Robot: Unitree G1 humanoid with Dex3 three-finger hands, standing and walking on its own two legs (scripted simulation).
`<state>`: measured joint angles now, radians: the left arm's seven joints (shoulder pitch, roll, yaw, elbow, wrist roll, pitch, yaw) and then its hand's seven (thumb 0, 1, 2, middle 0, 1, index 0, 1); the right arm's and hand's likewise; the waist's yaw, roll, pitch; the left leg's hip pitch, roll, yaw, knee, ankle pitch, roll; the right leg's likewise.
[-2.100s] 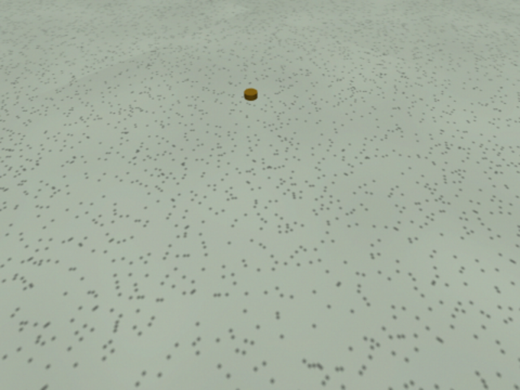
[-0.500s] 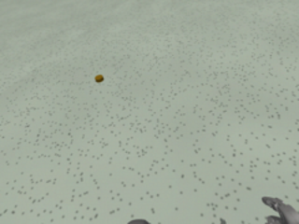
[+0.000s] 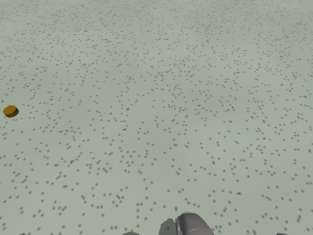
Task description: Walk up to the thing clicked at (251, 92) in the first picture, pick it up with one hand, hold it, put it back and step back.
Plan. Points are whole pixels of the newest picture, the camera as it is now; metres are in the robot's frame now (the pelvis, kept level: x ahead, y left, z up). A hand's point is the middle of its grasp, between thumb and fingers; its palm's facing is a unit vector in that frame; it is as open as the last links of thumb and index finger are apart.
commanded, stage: walk up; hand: left
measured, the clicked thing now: (11, 111) +1.20 +1.03 -0.75
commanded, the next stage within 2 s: none
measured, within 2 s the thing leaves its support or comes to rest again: neither
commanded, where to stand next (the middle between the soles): +0.77 +1.19 m, yaw -51 degrees
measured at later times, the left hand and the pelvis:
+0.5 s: hand out of the picture +0.33 +0.47 -0.13, palm faces -0.20 -0.80 -0.56, open 7.4 cm; pelvis +0.26 +0.18 -0.02, yaw -11 degrees
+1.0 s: hand out of the picture +0.66 +0.62 -0.14, palm faces -0.40 -0.70 -0.59, open 7.3 cm; pelvis +0.45 +0.38 -0.03, yaw -24 degrees
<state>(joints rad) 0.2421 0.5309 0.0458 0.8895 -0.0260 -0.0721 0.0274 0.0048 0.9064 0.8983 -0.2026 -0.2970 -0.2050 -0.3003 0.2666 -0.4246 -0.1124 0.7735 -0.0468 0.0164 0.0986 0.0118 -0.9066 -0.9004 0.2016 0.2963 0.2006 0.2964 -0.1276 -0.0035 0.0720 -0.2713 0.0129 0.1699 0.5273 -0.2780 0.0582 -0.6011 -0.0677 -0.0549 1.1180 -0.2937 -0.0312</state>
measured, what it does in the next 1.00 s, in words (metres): walks ahead, turning right: right foot, then left foot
